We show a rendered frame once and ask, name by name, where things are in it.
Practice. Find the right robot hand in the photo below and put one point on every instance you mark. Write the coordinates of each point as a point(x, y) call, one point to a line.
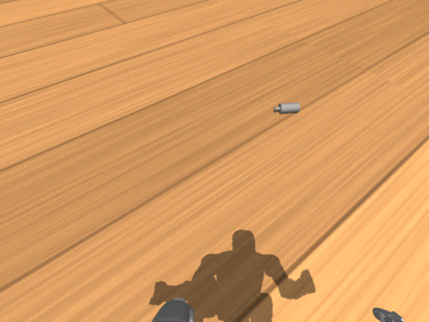
point(386, 316)

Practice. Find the bottle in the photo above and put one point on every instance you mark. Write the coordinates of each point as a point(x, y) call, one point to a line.
point(288, 107)

